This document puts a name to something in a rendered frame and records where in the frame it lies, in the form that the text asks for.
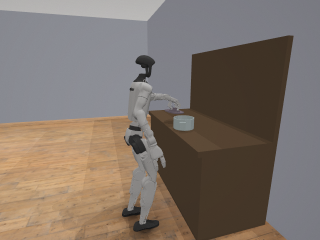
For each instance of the right robot forearm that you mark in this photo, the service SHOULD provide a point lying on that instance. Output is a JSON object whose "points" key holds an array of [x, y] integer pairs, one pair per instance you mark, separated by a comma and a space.
{"points": [[143, 124]]}

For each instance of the lid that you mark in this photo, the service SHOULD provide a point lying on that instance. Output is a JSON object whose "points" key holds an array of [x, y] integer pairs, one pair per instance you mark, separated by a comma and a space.
{"points": [[174, 111]]}

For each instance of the robot left foot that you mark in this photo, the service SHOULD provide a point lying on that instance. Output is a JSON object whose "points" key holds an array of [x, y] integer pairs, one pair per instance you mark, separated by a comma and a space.
{"points": [[127, 212]]}

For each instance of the left robot forearm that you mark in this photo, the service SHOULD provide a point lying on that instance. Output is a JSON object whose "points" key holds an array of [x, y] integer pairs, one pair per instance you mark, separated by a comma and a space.
{"points": [[160, 96]]}

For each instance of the pot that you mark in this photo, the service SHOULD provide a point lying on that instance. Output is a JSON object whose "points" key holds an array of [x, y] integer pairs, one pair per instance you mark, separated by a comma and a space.
{"points": [[183, 122]]}

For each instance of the robot left hand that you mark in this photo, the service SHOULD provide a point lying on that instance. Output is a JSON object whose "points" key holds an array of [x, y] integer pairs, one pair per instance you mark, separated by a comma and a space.
{"points": [[176, 103]]}

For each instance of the table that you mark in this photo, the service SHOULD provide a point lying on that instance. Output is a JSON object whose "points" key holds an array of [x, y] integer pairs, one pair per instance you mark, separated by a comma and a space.
{"points": [[220, 173]]}

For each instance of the right robot upper arm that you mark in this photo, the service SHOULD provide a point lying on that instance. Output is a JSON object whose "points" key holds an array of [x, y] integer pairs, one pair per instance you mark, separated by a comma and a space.
{"points": [[144, 92]]}

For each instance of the robot right hand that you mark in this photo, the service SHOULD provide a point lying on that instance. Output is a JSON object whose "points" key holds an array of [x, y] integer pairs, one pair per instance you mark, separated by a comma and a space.
{"points": [[155, 153]]}

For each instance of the humanoid robot torso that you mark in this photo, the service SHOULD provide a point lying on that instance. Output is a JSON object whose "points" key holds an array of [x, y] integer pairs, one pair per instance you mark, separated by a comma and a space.
{"points": [[133, 129]]}

